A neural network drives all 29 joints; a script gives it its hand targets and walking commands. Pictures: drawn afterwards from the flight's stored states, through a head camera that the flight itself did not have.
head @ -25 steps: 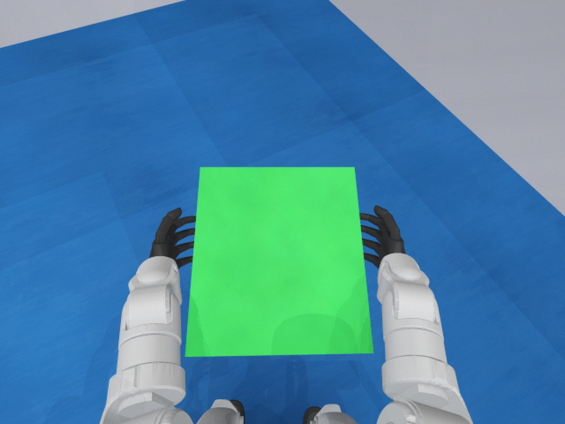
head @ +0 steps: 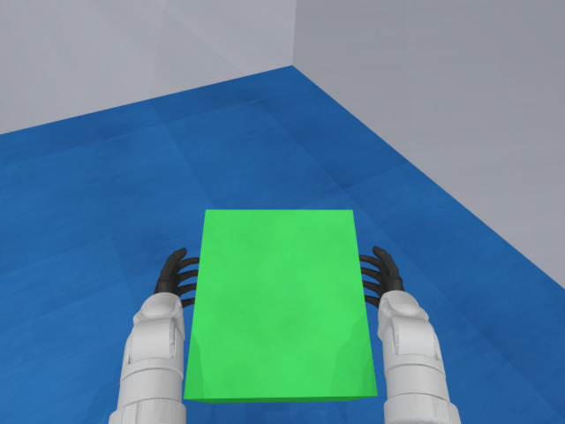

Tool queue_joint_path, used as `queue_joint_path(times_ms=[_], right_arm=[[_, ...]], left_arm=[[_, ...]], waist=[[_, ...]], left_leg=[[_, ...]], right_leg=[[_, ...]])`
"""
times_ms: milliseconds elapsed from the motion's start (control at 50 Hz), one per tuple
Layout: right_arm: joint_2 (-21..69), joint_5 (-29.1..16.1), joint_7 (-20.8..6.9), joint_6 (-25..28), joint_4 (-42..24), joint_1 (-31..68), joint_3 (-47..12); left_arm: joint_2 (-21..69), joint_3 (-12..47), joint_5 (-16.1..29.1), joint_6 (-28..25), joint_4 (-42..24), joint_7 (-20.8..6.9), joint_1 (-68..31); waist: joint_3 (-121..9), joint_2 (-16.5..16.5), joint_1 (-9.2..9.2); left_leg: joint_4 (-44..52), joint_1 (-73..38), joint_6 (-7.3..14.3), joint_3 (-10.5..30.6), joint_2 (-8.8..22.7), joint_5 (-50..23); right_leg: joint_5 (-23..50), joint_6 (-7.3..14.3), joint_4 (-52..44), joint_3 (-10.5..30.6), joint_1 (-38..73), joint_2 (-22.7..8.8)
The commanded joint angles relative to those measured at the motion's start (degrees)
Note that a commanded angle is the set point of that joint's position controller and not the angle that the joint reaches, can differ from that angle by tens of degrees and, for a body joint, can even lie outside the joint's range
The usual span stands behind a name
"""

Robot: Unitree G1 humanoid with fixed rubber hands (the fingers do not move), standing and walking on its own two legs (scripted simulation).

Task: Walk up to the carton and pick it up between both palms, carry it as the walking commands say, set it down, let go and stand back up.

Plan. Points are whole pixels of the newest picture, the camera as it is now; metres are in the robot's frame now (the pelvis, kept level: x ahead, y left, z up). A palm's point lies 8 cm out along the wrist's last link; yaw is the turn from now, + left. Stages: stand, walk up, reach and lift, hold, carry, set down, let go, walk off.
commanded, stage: reach and lift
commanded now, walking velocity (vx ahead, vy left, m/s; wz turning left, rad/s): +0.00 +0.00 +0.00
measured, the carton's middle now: (279, 309) +0.33 +0.01 -0.07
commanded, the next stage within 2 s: hold in 1.40 s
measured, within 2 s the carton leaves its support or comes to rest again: neither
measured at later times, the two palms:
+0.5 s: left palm (161, 291) +0.29 +0.17 +0.06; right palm (404, 292) +0.30 -0.15 +0.06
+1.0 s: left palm (165, 289) +0.30 +0.16 +0.06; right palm (407, 295) +0.30 -0.16 +0.06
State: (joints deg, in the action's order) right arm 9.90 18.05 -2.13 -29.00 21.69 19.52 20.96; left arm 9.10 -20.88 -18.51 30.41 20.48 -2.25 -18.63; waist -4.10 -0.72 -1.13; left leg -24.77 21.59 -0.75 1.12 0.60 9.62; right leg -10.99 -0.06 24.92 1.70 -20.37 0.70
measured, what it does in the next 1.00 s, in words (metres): stands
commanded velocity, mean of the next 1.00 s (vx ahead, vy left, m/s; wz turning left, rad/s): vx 0.00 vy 0.00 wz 0.00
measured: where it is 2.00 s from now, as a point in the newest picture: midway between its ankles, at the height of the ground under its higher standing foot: outside the picture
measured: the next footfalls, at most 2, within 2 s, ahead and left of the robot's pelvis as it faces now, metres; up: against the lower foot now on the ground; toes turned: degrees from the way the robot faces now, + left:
none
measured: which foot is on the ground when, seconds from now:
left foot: down 0.00-1.00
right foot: down 0.00-1.00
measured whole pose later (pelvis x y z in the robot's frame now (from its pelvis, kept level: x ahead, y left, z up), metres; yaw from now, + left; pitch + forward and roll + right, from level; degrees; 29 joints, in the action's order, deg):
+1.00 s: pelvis +0.00 +0.00 +0.01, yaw +0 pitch -6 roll +0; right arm 9.1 18.1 -1.9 -41.0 13.5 16.6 16.7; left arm 9.0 -15.5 -18.6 41.8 12.7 -1.2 -16.3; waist 1.0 -0.7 -0.2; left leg -17.7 3.6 -0.3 0.7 0.1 8.3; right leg -9.7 -0.4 18.0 2.2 -2.6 0.1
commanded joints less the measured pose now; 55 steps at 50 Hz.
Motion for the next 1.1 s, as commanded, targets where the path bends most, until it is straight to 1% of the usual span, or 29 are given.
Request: queue_joint_path(times_ms=[0, 120, 280, 440, 600, 780, 920, 1080], right_arm=[[49.99, -12.34, -15.97, -0.29, 2.13, 27.92, -33.37], [49.90, -13.43, -15.76, -3.30, -0.14, 27.05, -34.14], [49.10, -15.38, -15.85, -7.46, -4.61, 26.66, -36.02], [48.11, -15.37, -15.58, -10.08, -7.08, 26.65, -35.97], [47.93, -15.36, -15.34, -10.13, -7.80, 27.90, -35.54], [48.02, -15.80, -15.42, -9.89, -8.29, 28.55, -36.12], [47.95, -15.68, -15.41, -10.11, -8.84, 27.15, -36.18], [47.95, -15.92, -15.09, -10.65, -10.64, 24.37, -36.92]], left_arm=[[49.68, 34.12, 13.02, -0.78, 0.23, -15.90, -30.07], [49.85, 35.51, 14.32, 2.02, -2.57, -15.40, -29.69], [49.60, 36.88, 15.82, 6.41, -6.24, -14.75, -28.31], [49.22, 37.17, 16.30, 9.17, -8.62, -14.52, -28.07], [48.85, 36.99, 16.27, 9.15, -8.71, -14.62, -29.48], [49.17, 37.05, 15.99, 8.83, -8.32, -14.53, -29.10], [49.27, 37.42, 16.03, 9.05, -8.88, -14.52, -27.72], [48.98, 38.59, 16.61, 9.49, -10.97, -14.38, -25.30]], waist=[[-20.74, 0.71, 0.02], [-16.36, 0.62, 0.38], [-10.94, 1.06, -0.07], [-7.60, 0.51, 0.32], [-8.92, 0.43, 1.06], [-10.50, 0.59, 0.78], [-10.48, 0.71, 0.86], [-10.00, 0.69, 1.17]], left_leg=[[2.59, -15.68, 0.17, 1.67, -5.81, -11.02], [4.68, -19.58, 0.20, 1.93, -5.74, -10.24], [7.02, -23.50, 0.28, 2.11, -5.41, -9.56], [8.53, -24.61, 0.22, 1.76, -5.53, -8.10], [8.18, -24.16, 0.34, 1.66, -5.92, -7.72], [7.97, -24.29, 0.42, 1.98, -5.87, -8.69], [8.19, -24.94, 0.46, 2.05, -5.79, -9.56], [8.50, -25.53, 0.54, 2.14, -5.79, -10.83]], right_leg=[[10.49, 0.53, -4.27, 2.35, 9.87, 4.66], [9.58, 0.66, -6.26, 2.13, 12.52, 4.58], [8.27, 0.72, -8.31, 2.04, 15.34, 4.32], [7.49, 0.76, -9.94, 2.26, 17.07, 4.12], [8.43, 0.58, -9.63, 2.33, 17.71, 4.31], [9.01, 0.46, -9.30, 2.31, 17.64, 4.61], [9.27, 0.45, -9.48, 2.26, 17.49, 4.71], [10.13, 0.33, -9.75, 2.19, 17.98, 4.77]])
